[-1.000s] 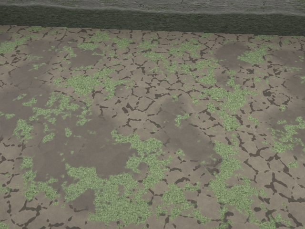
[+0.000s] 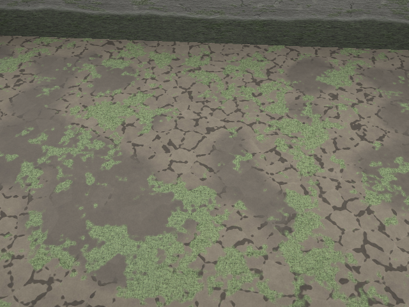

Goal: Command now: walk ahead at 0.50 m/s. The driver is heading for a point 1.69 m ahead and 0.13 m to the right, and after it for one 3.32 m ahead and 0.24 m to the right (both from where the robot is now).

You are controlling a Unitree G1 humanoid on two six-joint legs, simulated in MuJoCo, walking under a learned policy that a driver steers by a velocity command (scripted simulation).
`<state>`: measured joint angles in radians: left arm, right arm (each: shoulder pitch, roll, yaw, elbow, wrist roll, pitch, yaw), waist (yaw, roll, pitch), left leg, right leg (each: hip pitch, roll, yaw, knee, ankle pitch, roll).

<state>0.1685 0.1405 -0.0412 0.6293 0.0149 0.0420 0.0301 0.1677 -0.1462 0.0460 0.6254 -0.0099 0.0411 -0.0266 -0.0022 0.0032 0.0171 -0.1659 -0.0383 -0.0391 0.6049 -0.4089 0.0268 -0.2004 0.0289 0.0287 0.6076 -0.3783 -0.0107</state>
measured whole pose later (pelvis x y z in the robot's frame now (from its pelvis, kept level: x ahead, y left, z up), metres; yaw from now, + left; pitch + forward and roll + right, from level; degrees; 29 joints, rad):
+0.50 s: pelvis +0.00 +0.00 +0.00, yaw +0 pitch -2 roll +0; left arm 0.16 0.14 -0.04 0.63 0.02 0.04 0.03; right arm 0.16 -0.14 0.05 0.62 -0.01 0.04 -0.03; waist 0.00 0.00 0.02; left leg -0.17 -0.04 -0.04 0.61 -0.41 0.03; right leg -0.20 0.03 0.03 0.61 -0.38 -0.01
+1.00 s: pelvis +0.02 +0.00 +0.02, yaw +0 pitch +0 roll +0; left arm 0.25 0.18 -0.03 0.75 0.00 0.03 0.04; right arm 0.25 -0.18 0.03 0.74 0.00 0.03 -0.03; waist 0.00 0.00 0.00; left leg -0.07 -0.04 -0.04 0.36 -0.30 0.03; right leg -0.11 0.02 0.03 0.38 -0.27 -0.01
